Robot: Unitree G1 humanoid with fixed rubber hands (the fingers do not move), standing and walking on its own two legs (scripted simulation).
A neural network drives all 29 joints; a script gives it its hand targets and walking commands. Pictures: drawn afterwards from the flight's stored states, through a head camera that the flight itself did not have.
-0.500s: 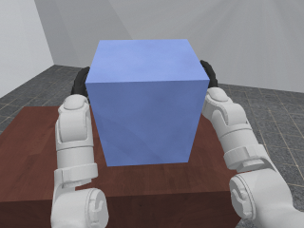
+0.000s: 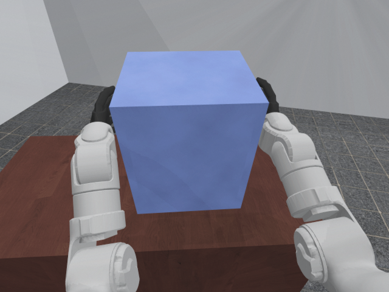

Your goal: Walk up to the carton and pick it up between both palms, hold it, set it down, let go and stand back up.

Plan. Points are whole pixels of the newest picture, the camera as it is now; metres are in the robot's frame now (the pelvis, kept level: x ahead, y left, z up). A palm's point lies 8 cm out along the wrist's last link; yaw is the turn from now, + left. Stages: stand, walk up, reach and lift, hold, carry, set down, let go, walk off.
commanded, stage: hold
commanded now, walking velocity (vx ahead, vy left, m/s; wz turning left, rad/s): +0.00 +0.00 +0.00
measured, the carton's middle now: (187, 134) +0.38 +0.01 +0.19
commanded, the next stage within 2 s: none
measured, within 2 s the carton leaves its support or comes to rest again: neither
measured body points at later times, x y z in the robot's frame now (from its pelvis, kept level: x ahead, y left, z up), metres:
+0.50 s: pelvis +0.00 +0.00 +0.00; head -0.07 +0.02 +0.44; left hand +0.37 +0.17 +0.24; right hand +0.38 -0.15 +0.24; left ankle +0.02 +0.13 -0.75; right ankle +0.01 -0.12 -0.75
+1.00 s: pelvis +0.00 +0.00 +0.00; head -0.07 +0.03 +0.44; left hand +0.37 +0.17 +0.23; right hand +0.38 -0.15 +0.24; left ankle +0.02 +0.13 -0.75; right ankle +0.01 -0.12 -0.75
